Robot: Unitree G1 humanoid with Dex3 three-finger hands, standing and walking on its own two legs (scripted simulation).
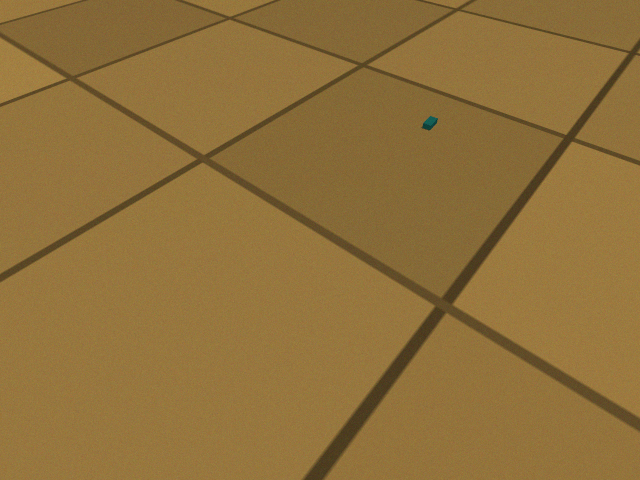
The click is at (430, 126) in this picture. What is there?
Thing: small brick
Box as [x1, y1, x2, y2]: [422, 116, 437, 129]
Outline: 437,118 430,116 423,123 422,127 430,129 436,123
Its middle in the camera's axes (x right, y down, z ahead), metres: +0.61 -0.68 +2.26
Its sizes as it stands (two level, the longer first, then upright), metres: 0.091 0.047 0.030
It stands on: the floor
